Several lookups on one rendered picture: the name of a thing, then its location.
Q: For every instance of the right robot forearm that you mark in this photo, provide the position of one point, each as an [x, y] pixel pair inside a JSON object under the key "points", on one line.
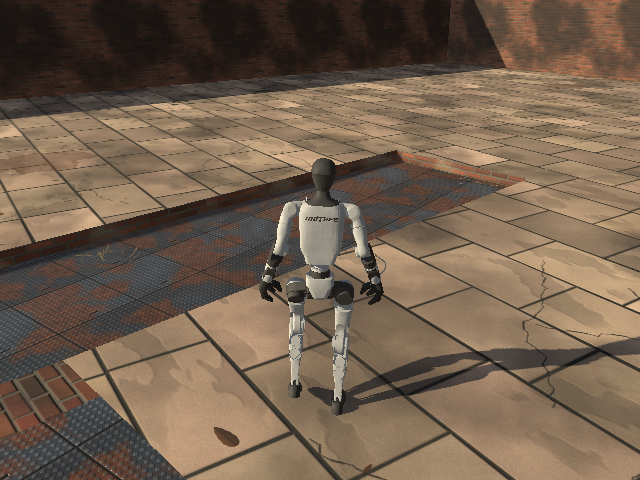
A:
{"points": [[371, 267]]}

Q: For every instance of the robot left hand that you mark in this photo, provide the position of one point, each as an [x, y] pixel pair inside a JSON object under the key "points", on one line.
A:
{"points": [[264, 286]]}

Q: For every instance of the robot torso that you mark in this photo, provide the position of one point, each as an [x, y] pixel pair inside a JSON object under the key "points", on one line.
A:
{"points": [[321, 234]]}

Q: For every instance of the robot right upper arm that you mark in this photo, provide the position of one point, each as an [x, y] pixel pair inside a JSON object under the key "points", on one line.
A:
{"points": [[353, 212]]}

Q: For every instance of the robot right hand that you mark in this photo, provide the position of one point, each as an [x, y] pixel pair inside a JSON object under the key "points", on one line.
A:
{"points": [[375, 288]]}

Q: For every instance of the robot left upper arm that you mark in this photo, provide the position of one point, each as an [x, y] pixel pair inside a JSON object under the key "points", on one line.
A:
{"points": [[290, 210]]}

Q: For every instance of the left robot forearm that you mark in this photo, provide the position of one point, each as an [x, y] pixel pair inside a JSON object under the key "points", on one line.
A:
{"points": [[272, 265]]}

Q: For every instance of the right robot thigh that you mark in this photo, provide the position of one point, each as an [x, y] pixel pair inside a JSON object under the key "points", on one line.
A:
{"points": [[343, 305]]}

